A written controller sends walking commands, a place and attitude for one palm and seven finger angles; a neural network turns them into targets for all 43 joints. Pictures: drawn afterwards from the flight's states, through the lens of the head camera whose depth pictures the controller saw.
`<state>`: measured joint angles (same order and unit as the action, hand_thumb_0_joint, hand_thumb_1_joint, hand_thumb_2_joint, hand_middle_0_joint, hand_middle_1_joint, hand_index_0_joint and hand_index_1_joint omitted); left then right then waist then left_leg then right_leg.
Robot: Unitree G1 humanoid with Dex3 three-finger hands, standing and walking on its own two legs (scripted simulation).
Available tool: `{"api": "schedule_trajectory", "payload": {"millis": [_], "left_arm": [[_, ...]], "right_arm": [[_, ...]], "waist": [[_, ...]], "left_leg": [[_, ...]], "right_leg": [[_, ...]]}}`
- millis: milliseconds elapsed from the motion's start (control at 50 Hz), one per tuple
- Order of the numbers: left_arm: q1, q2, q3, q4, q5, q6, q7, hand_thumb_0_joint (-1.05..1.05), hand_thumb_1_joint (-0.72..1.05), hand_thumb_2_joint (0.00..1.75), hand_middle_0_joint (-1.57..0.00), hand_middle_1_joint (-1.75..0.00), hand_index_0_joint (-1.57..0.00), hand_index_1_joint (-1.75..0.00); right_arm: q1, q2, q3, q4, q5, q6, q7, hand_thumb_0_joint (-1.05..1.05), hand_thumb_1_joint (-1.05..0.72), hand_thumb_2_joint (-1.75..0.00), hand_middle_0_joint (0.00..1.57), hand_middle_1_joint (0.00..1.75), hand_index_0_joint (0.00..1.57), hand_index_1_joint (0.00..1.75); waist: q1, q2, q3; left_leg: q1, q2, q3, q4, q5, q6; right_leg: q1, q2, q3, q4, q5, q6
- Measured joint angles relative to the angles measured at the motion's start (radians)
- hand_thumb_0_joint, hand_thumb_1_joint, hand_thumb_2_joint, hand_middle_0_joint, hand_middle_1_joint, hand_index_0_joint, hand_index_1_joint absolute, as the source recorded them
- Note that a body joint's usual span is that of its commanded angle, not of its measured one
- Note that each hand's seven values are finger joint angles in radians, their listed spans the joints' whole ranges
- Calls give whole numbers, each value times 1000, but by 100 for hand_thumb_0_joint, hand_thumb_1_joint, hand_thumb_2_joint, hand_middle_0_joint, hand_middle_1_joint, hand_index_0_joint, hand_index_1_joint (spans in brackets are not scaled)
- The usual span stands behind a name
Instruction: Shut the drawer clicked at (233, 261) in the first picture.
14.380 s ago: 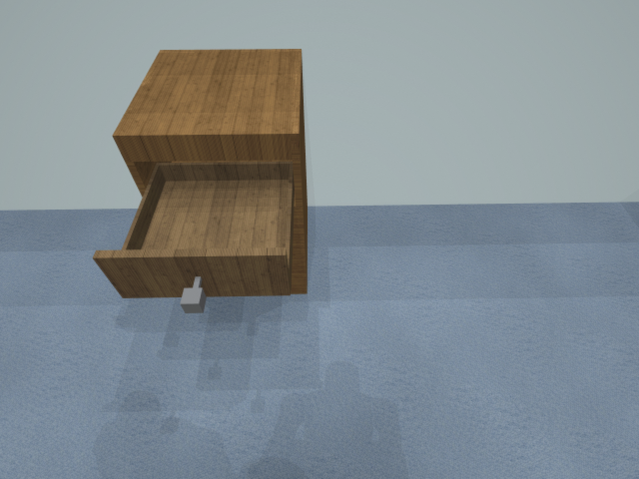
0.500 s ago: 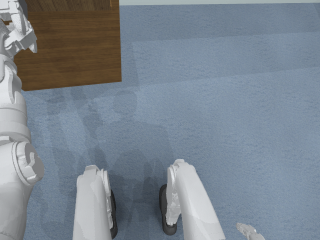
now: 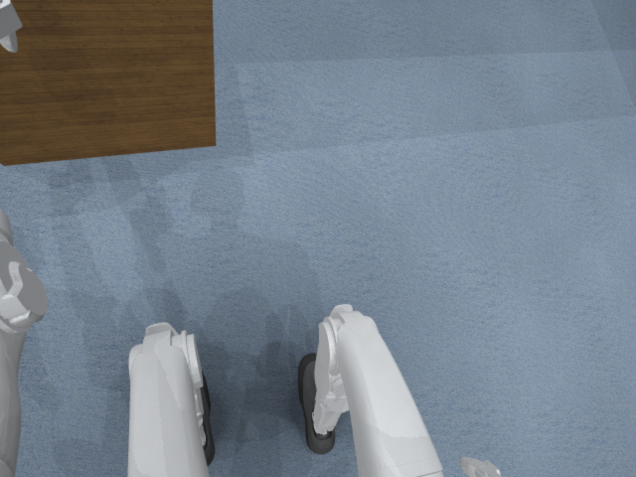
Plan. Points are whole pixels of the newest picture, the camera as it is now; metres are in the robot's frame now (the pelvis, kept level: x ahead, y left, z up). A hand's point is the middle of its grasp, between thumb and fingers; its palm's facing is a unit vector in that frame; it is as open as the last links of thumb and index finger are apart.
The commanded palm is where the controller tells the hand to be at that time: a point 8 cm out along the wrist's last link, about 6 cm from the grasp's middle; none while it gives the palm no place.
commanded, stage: push the drawer shut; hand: left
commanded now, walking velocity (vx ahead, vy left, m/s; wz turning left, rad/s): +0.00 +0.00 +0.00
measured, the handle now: out of the picture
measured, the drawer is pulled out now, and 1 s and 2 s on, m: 0.00 0.00 0.00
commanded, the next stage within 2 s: pull the fist back off the drawer in 0.08 s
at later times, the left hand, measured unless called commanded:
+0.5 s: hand out of the picture +0.58 +0.26 +0.04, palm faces +0.13 -0.99 -0.09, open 3.3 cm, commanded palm +0.60 +0.24 +0.04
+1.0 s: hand (12, 8) +0.58 +0.25 +0.04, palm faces +0.14 -0.99 -0.05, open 3.2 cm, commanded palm +0.55 +0.26 +0.06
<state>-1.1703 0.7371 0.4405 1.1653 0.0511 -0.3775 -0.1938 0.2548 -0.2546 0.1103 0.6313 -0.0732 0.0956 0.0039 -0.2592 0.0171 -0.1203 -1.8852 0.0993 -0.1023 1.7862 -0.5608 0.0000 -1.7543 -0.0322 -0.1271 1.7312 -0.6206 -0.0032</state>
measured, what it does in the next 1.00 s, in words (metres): stands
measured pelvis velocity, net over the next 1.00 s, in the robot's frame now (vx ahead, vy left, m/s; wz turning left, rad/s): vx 0.02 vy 0.01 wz -0.02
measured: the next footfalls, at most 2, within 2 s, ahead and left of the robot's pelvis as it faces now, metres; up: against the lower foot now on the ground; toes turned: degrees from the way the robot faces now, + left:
none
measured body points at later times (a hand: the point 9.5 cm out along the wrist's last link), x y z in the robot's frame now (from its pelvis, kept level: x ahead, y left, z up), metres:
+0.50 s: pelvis -0.01 +0.01 +0.00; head +0.22 +0.08 +0.37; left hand +0.57 +0.32 +0.05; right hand +0.00 -0.26 -0.09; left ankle +0.08 +0.13 -0.48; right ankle +0.08 -0.13 -0.48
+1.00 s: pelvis +0.02 +0.01 +0.02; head +0.25 +0.06 +0.41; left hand +0.57 +0.30 +0.04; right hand +0.07 -0.25 -0.09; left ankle +0.08 +0.13 -0.48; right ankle +0.08 -0.13 -0.48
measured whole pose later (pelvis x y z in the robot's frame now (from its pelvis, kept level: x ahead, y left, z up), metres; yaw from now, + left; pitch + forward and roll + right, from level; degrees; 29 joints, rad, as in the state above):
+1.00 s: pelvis +0.02 +0.01 +0.02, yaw -1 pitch +38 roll -8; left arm -0.97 0.62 0.50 1.00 -0.01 -0.39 -0.20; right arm 0.24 -0.24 0.08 0.59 -0.06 0.12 0.02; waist -0.22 0.04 -0.13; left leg -1.79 0.11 -0.08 1.73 -0.61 0.01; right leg -1.68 -0.01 -0.10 1.66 -0.64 0.01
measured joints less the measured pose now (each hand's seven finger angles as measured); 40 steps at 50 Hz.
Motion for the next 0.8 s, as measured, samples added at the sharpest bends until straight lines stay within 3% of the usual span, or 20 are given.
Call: {"api": "schedule_trajectory", "payload": {"millis": [200,380,580,800], "left_arm": [[-57,57,-43,31,6,30,6,9,67,98,-140,-160,-140,-160],[-75,69,-55,45,7,40,3,9,65,98,-140,-160,-140,-160],[-41,30,-42,-5,1,41,5,6,67,97,-140,-160,-140,-160],[105,-74,17,-130,-47,36,19,4,83,94,-140,-160,-140,-160]], "right_arm": [[-4,-6,20,10,5,-37,-16,0,-90,-89,20,30,21,30],[11,-6,29,7,5,-54,-19,0,-90,-89,20,30,21,30],[25,1,17,-1,0,-37,-3,0,-90,-89,20,30,21,30],[11,10,-9,-19,6,-3,19,0,-90,-89,20,30,21,30]], "waist": [[-28,-5,7],[-29,-3,13],[-11,-1,12],[20,13,0]], "left_leg": [[-29,-4,-6,3,27,5],[-30,-12,-3,-6,36,11],[-22,-15,-4,-8,26,13],[44,0,10,-41,-7,10]], "right_leg": [[-24,0,-4,-3,30,3],[-27,3,2,-16,44,11],[-16,4,2,-24,37,14],[38,17,15,-59,15,16]]}}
